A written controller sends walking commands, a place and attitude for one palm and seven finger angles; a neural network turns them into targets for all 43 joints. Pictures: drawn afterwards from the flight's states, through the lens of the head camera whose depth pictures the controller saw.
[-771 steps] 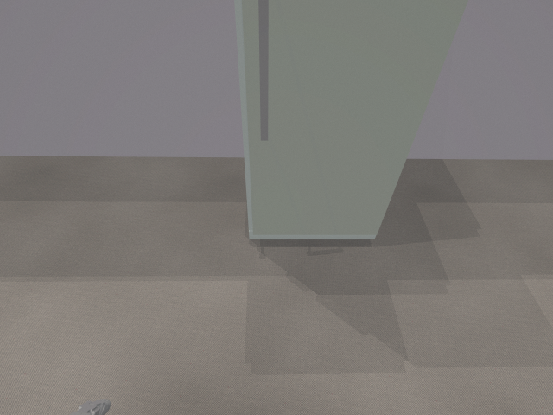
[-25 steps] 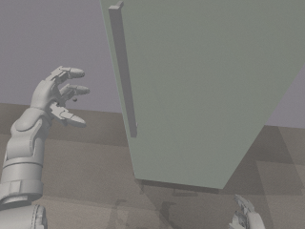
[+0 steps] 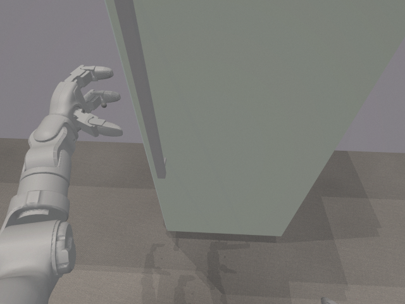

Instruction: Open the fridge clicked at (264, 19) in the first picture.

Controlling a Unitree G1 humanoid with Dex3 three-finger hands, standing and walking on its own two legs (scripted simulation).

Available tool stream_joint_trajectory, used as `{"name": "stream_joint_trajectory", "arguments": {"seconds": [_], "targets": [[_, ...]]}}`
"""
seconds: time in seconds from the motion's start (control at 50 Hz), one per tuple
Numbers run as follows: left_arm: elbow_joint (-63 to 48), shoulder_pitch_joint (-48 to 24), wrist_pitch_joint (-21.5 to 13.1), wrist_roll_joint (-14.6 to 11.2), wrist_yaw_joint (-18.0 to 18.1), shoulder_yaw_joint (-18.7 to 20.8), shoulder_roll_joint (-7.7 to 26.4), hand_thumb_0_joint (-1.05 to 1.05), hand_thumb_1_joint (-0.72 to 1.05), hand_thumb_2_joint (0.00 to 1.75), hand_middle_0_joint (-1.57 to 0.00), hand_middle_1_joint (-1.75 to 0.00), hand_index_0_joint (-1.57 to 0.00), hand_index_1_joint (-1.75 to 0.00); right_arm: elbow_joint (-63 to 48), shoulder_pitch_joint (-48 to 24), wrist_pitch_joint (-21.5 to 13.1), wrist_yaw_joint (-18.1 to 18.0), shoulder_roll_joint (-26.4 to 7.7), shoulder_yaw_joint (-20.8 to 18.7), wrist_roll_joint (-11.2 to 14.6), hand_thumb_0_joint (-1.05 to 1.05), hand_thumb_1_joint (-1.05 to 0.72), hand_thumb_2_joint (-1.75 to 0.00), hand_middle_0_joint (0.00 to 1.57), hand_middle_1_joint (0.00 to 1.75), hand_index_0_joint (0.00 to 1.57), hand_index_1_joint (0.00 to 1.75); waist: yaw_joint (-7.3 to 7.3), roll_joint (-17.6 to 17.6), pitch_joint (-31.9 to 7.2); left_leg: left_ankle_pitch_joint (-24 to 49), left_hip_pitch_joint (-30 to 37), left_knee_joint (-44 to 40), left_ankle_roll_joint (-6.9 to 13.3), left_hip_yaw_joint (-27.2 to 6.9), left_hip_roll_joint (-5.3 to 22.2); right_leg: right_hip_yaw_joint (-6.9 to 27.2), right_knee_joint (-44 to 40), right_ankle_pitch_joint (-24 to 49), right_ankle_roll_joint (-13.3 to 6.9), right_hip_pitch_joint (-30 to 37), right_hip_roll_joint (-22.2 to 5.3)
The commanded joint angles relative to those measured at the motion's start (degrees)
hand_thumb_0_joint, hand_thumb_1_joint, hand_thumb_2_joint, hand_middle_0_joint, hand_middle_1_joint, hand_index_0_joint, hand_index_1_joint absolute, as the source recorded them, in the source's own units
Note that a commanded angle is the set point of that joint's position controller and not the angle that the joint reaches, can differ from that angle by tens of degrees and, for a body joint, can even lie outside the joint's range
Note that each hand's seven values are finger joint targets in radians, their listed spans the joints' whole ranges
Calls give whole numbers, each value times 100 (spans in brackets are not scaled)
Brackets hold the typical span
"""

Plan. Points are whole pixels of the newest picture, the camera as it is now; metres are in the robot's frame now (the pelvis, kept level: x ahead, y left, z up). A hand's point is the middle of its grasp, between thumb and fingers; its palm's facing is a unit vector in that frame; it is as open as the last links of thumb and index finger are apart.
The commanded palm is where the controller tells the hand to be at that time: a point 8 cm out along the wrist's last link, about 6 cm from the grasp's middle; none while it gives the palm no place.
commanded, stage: move the hooked fingers beside the handle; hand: left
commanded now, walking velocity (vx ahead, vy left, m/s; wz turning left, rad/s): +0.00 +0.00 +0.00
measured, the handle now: (150, 108) +0.51 +0.12 +0.11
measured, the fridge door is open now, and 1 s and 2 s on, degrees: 0 0 0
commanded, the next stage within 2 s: feel for the door with the fingertips in 0.94 s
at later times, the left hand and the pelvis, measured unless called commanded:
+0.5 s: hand (106, 101) +0.46 +0.19 +0.17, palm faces -0.04 -1.00 -0.01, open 14.0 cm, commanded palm +0.43 +0.24 +0.18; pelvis +0.01 +0.00 +0.00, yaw -1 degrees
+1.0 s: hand (104, 99) +0.46 +0.19 +0.18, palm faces -0.04 -1.00 +0.01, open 14.0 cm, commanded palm +0.44 +0.24 +0.18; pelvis +0.00 +0.00 +0.00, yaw +0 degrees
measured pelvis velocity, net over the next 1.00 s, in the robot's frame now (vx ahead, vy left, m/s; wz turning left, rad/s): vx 0.00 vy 0.00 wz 0.00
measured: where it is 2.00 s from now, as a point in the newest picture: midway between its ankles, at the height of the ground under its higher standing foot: outside the picture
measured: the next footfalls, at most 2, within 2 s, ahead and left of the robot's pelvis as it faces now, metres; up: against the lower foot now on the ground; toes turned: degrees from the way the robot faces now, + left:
none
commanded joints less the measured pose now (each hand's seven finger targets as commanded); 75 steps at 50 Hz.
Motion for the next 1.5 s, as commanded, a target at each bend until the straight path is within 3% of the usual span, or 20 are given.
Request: {"name": "stream_joint_trajectory", "arguments": {"seconds": [0.0,0.14,0.24,0.28,0.36,0.38,0.5,0.56,0.6,0.66,0.72,0.78,0.82,0.94,1.0,1.14,1.22,1.3,1.38,1.48], "targets": [[-1062,-2899,-610,8,54,457,1618,0,-50,30,-30,-120,-30,-120,-680,9,-204,-38,-855,-335,-52,0,-90,-90,20,30,20,30,73,75,-1902,1277,1656,-32,274,-299,-108,200,-390,2167,25,-389,6],[-544,-3430,-829,29,20,304,1422,0,-50,30,-30,-120,-30,-120,-519,275,-149,-20,-896,-393,-65,0,-90,-90,20,30,20,30,-99,58,-1853,1317,1666,79,274,-278,-81,185,-340,2206,40,-682,53],[-485,-2838,-823,109,34,576,1655,0,-50,30,-30,-120,-30,-120,-651,294,-66,33,-887,-404,-81,0,-90,-90,20,30,20,30,105,173,-2082,1594,1581,135,267,-219,-102,194,-233,2560,29,-447,44],[-540,-2624,-835,106,29,801,1923,0,-50,30,-30,-120,-30,-120,-713,305,-17,33,-921,-405,-79,0,-90,-90,20,30,20,30,184,-90,-2134,1759,1454,139,293,-182,-100,208,-187,2876,49,-224,54],[-1112,-2654,-844,3,-26,442,1471,0,-50,30,-30,-120,-30,-120,-857,221,23,27,-857,-420,-46,0,-90,-90,20,30,20,30,83,-32,-2188,1923,1653,173,319,-147,-97,180,-207,2958,54,-221,57],[-1200,-2728,-847,26,-24,620,1697,0,-50,30,-30,-120,-30,-120,-822,194,34,22,-885,-433,-37,0,-90,-90,20,30,20,30,95,97,-2161,1876,1729,176,304,-159,-81,209,-224,2932,60,-339,90],[-1477,-2849,-697,-66,-41,299,1260,0,-50,30,-30,-120,-30,-120,-788,114,19,9,-833,-416,-25,0,-90,-90,20,30,20,30,-1,262,-2091,1862,2016,170,297,-227,-84,166,-291,2744,43,-566,108],[-1168,-2938,-539,-84,6,38,954,0,-50,30,-30,-120,-30,-120,-727,125,48,-10,-811,-398,-7,0,-90,-90,20,30,20,30,-96,-42,-1720,1664,1815,147,309,-229,-86,113,-346,2519,42,-673,94],[-1002,-2717,-450,-37,50,332,1289,0,-50,30,-30,-120,-30,-120,-753,84,70,-3,-842,-393,-15,0,-90,-90,20,30,20,30,24,16,-1793,1547,1694,129,294,-227,-109,156,-320,2509,44,-615,81],[-845,-2969,-502,-31,107,212,1190,0,-50,30,-30,-120,-30,-120,-753,87,88,-14,-817,-361,-24,0,-90,-90,20,30,20,30,-50,-185,-1664,1339,1505,132,310,-212,-126,167,-346,2371,59,-590,41],[-877,-3099,-674,42,151,442,1510,0,-50,30,-30,-120,-30,-120,-790,48,81,-16,-819,-343,-38,0,-90,-90,20,30,20,30,10,24,-1897,1320,1595,141,287,-236,-125,211,-303,2341,48,-568,44],[-909,-3335,-885,67,135,391,1496,0,-50,30,-30,-120,-30,-120,-775,49,58,-19,-833,-342,-38,0,-90,-90,20,30,20,30,-28,-17,-2060,1407,1706,175,287,-256,-105,220,-266,2393,53,-574,60],[-1036,-3406,-950,49,98,314,1405,0,-50,30,-30,-120,-30,-120,-789,24,25,-15,-817,-338,-44,0,-90,-90,20,30,20,30,-28,310,-2213,1484,1909,186,264,-282,-108,215,-249,2403,28,-603,58],[-175,-3168,-746,2,-67,223,1341,0,-50,30,-30,-120,-30,-120,-688,139,50,-49,-875,-340,-9,0,-90,-90,20,30,20,30,-84,-118,-1583,987,1385,111,285,-255,-100,195,-367,2001,58,-809,69],[-361,-3318,-791,1,-71,197,1334,0,-50,30,-30,-120,-30,-120,-704,172,39,-42,-885,-347,-31,0,-90,-90,20,30,20,30,-80,101,-1792,1118,1510,128,270,-281,-98,183,-319,2021,40,-807,66],[-942,-3391,-1005,-57,103,36,912,0,-50,30,-30,-120,-30,-120,-683,225,-79,21,-847,-381,-64,0,-90,-90,20,30,20,30,-78,251,-2127,1241,1946,137,224,-389,-45,109,-278,1807,7,-973,137],[-797,-3395,-874,13,305,202,1054,0,-50,30,-30,-120,-30,-120,-616,262,-88,45,-852,-383,-77,0,-90,-90,20,30,20,30,-61,55,-1939,1117,1712,106,238,-351,-48,99,-300,1762,31,-951,145],[-1104,-3101,-831,131,522,216,976,0,-50,30,-30,-120,-30,-120,-717,206,-108,106,-798,-378,-104,0,-90,-90,20,30,20,30,91,326,-2171,1396,1823,100,198,-352,-52,75,-218,1930,-3,-792,137],[-1093,-3000,-768,140,622,35,657,0,-50,30,-30,-120,-30,-120,-751,157,-97,135,-779,-396,-81,0,-90,-90,20,30,20,30,43,-14,-1964,1363,1745,109,220,-289,-28,79,-248,1995,27,-839,176],[-996,-3318,-694,180,700,146,847,0,-50,30,-30,-120,-30,-120,-729,162,-45,102,-783,-371,-89,0,-90,-90,20,30,20,30,-13,-130,-1832,1216,1589,94,252,-267,-65,128,-286,2019,45,-769,149]]}}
